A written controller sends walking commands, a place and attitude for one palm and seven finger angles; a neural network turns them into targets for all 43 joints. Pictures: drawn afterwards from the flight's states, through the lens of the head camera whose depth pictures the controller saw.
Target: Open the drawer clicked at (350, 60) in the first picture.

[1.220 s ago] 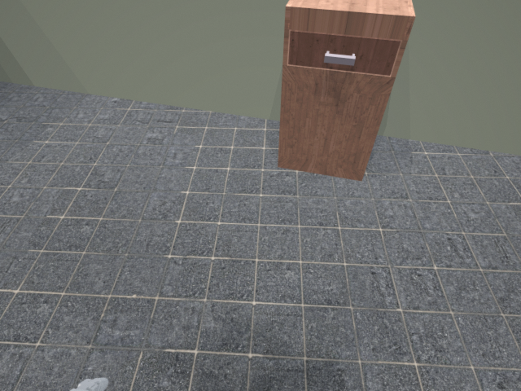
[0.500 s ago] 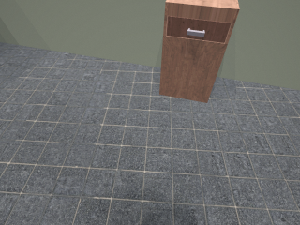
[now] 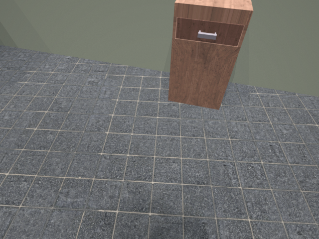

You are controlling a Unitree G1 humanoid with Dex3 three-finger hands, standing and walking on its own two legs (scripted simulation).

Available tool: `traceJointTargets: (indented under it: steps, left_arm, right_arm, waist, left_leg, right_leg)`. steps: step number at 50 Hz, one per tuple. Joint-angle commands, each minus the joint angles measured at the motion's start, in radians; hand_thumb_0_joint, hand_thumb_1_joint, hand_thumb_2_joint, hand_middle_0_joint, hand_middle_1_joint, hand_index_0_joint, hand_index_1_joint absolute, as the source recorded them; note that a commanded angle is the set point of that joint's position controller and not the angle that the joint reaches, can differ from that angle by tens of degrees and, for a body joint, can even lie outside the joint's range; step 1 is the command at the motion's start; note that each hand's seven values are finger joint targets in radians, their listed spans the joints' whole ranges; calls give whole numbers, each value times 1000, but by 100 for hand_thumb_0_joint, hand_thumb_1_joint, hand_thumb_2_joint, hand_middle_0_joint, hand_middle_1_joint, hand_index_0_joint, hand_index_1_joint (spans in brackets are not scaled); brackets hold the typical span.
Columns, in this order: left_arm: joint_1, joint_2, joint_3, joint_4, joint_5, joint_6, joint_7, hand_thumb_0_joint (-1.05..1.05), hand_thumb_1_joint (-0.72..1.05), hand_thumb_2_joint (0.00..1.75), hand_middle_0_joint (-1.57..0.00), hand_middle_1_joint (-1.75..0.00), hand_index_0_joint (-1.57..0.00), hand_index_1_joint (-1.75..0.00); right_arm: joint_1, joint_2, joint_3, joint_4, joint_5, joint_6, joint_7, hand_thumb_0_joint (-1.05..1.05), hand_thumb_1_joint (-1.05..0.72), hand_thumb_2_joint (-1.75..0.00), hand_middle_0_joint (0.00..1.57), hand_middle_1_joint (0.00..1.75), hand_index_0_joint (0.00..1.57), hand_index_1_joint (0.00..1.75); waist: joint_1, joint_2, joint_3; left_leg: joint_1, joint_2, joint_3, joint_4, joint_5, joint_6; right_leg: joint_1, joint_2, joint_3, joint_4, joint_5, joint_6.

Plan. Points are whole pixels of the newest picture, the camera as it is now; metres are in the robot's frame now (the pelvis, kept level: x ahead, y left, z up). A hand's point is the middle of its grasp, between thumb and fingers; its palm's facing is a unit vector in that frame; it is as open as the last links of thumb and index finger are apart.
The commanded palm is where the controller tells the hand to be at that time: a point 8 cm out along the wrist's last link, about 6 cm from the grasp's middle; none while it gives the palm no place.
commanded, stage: look at it before walking up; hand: left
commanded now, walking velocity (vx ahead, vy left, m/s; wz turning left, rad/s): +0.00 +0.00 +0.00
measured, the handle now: (207, 34) +1.35 -0.24 -0.09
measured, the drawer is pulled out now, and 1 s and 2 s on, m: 0.00 0.00 0.00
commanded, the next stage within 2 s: walk to a spot facing it in 0.22 s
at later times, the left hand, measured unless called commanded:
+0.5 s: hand out of the picture +0.06 +0.23 -0.17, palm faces -0.06 -0.96 -0.29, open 7.4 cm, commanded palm none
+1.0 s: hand out of the picture +0.12 +0.16 -0.17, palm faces -0.19 -0.97 -0.17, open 7.4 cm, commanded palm none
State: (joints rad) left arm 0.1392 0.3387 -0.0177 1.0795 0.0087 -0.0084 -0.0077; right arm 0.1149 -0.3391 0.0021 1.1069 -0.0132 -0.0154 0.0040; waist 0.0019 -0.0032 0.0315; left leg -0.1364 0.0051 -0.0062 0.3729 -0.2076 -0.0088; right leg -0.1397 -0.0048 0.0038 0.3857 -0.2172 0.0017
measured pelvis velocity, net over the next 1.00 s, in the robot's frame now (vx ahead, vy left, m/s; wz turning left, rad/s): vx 0.15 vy -0.02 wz -0.31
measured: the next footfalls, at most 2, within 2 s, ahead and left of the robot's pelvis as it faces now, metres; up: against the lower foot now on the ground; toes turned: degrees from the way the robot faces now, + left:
left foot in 1.06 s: +0.36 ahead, +0.07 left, +0.00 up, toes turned -14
right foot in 1.56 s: +0.40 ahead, -0.27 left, +0.00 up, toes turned -48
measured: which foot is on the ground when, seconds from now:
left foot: down 0.00-0.64, up 0.66-1.00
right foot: down 0.00-1.00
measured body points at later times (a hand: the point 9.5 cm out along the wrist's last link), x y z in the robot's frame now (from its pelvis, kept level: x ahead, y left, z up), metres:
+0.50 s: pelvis +0.01 +0.00 -0.01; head +0.01 +0.00 +0.44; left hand +0.07 +0.28 -0.15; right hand +0.08 -0.28 -0.14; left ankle +0.00 +0.13 -0.75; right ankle +0.00 -0.12 -0.74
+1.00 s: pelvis +0.15 -0.02 -0.01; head +0.18 -0.02 +0.44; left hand +0.13 +0.21 -0.16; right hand +0.22 -0.28 -0.14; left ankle +0.30 +0.09 -0.71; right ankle +0.02 -0.11 -0.75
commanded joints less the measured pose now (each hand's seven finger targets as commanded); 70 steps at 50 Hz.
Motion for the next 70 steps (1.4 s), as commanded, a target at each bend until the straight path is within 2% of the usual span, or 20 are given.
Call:
traceJointTargets:
  steps: [1, 16, 19, 22, 25, 27, 30, 31, 32, 33, 36, 40, 49, 51, 52, 53, 54, 57, 60, 70]
  left_arm:
    - [-41, 209, 48, -61, 2, -18, 19, 0, 90, 90, -20, -30, -20, -30]
    - [-33, 211, 47, -53, 2, -18, 19, 0, 90, 90, -20, -30, -20, -30]
    - [40, 90, 28, -33, 6, 13, 20, 0, 90, 90, -20, -30, -20, -30]
    - [68, 90, 45, -68, 14, 31, -1, 0, 90, 90, -20, -30, -20, -30]
    - [99, 59, 60, -117, 16, 26, -16, 0, 90, 90, -20, -30, -20, -30]
    - [91, 17, 68, -147, 16, 16, -25, 0, 90, 90, -20, -30, -20, -30]
    - [193, -18, 79, -129, 19, -2, -33, 0, 90, 90, -20, -30, -20, -30]
    - [301, 12, 90, -95, 21, -13, -27, 0, 90, 90, -20, -30, -20, -30]
    - [433, 137, 119, -63, 27, -29, -8, 0, 90, 90, -20, -30, -20, -30]
    - [505, 131, 113, -50, 3, -37, 10, 0, 90, 90, -20, -30, -20, -30]
    - [386, 51, 96, -77, 17, -43, 21, 0, 90, 90, -20, -30, -20, -30]
    - [338, 21, 94, -88, 18, -58, 20, 0, 90, 90, -20, -30, -20, -30]
    - [324, 30, 113, -78, 24, -50, 24, 0, 90, 90, -20, -30, -20, -30]
    - [286, 23, 119, -89, 16, -48, 23, 0, 90, 90, -20, -30, -20, -30]
    - [303, -16, 117, -97, 7, -47, 15, 0, 90, 90, -20, -30, -20, -30]
    - [344, -76, 114, -117, -4, -44, 0, 0, 90, 90, -20, -30, -20, -30]
    - [288, -63, 108, -149, 4, -47, -2, 0, 90, 90, -20, -30, -20, -30]
    - [163, -74, 116, -163, 24, -25, -26, 0, 90, 90, -20, -30, -20, -30]
    - [194, -103, 116, -161, 27, 10, -41, 0, 90, 90, -20, -30, -20, -30]
    - [-116, -111, 100, -273, 29, 25, -57, 0, 90, 90, -20, -30, -20, -30]
  right_arm:
    - [-53, -207, -37, -61, 5, -20, -17, 0, -90, -90, 20, 30, 20, 30]
    - [-53, -211, -36, -58, 7, -21, -18, 0, -90, -90, 20, 30, 20, 30]
    - [35, -89, -13, -33, -3, 1, -16, 0, -90, -90, 20, 30, 20, 30]
    - [55, -119, -35, -61, -9, 11, -16, 0, -90, -90, 20, 30, 20, 30]
    - [104, -162, -65, -93, -8, 4, -19, 0, -90, -90, 20, 30, 20, 30]
    - [119, -160, -78, -108, -6, -12, -21, 0, -90, -90, 20, 30, 20, 30]
    - [95, -121, -75, -120, -10, -19, -22, 0, -90, -90, 20, 30, 20, 30]
    - [78, -85, -69, -132, -6, -19, -19, 0, -90, -90, 20, 30, 20, 30]
    - [30, 6, -48, -191, 4, -25, -10, 0, -90, -90, 20, 30, 20, 30]
    - [-76, -36, -51, -233, -3, -37, -11, 0, -90, -90, 20, 30, 20, 30]
    - [-74, 6, -56, -221, -8, -41, -5, 0, -90, -90, 20, 30, 20, 30]
    - [-11, 55, -66, -207, -4, -20, 9, 0, -90, -90, 20, 30, 20, 30]
    - [-79, 79, -70, -272, 5, -47, 17, 0, -90, -90, 20, 30, 20, 30]
    - [91, 39, -79, -221, 0, -58, -5, 0, -90, -90, 20, 30, 20, 30]
    - [241, -38, -96, -177, -8, -63, -23, 0, -90, -90, 20, 30, 20, 30]
    - [368, -156, -122, -152, -23, -67, -27, 0, -90, -90, 20, 30, 20, 30]
    - [373, -154, -110, -163, -10, -52, -21, 0, -90, -90, 20, 30, 20, 30]
    - [169, 15, -75, -185, -12, -63, -22, 0, -90, -90, 20, 30, 20, 30]
    - [148, 50, -68, -176, -12, -81, -29, 0, -90, -90, 20, 30, 20, 30]
    - [283, 4, -79, -118, -16, -77, -20, 0, -90, -90, 20, 30, 20, 30]
  waist:
    - [1, 3, -65]
    - [3, -5, -67]
    - [-2, -4, -60]
    - [-1, 31, 63]
    - [-11, 129, 98]
    - [-12, 168, 73]
    - [42, 103, 32]
    - [85, -5, -1]
    - [129, -384, -13]
    - [164, -261, 25]
    - [74, -61, 68]
    - [22, -107, 39]
    - [37, -155, 36]
    - [-44, -102, -19]
    - [-97, 20, -131]
    - [-116, 325, -255]
    - [-109, 241, -205]
    - [-31, 172, 64]
    - [21, 140, 26]
    - [-43, 83, 80]
  left_leg:
    - [19, 113, -94, -56, 165, 35]
    - [37, 116, -94, -61, 196, 35]
    - [42, 117, -49, -27, 2, 15]
    - [-38, 147, -77, -68, -317, 43]
    - [-32, 268, -203, -134, -456, 118]
    - [-1, 349, -214, -132, -313, 174]
    - [-92, 286, -27, 97, -88, 115]
    - [-226, 204, 72, 319, -98, 54]
    - [-560, 52, 204, 672, -339, -21]
    - [-627, 63, 59, 759, -375, -13]
    - [-636, 129, 10, 805, -224, -29]
    - [-534, 117, 53, 696, -71, -56]
    - [-288, 52, 100, 292, -21, -32]
    - [-8, 28, 104, 130, 29, -17]
    - [266, 138, 2, 107, 12, 12]
    - [433, 475, -397, 22, -13, 121]
    - [290, 547, -501, -85, -168, 179]
    - [-74, 429, -258, -196, -354, 118]
    - [-126, 368, -14, -177, -113, 99]
    - [71, 383, 207, -167, 135, 118]
  right_leg:
    - [-3, -117, 102, -63, 147, -33]
    - [8, -119, 94, -69, 173, -30]
    - [-43, -90, 107, -43, -22, -21]
    - [-187, -39, 121, 6, -268, -33]
    - [-302, 34, 39, 235, -259, -27]
    - [-332, -1, -17, 363, -258, -14]
    - [-119, -1, -78, 206, -178, -22]
    - [63, -35, 13, 65, -122, -54]
    - [252, -313, 494, -115, -64, -166]
    - [202, -364, 644, -166, 66, -237]
    - [126, -315, 496, -125, 116, -268]
    - [27, -217, 303, -149, 172, -209]
    - [-11, -172, 278, -68, 252, -156]
    - [-97, -106, 243, 125, 359, -122]
    - [-233, -49, 196, 340, 263, -92]
    - [-435, 78, 32, 700, -300, -35]
    - [-477, 42, 55, 871, -379, -40]
    - [-533, -79, 27, 967, -161, -29]
    - [-465, -110, -1, 886, -66, -8]
    - [-520, -127, -77, 441, 55, 13]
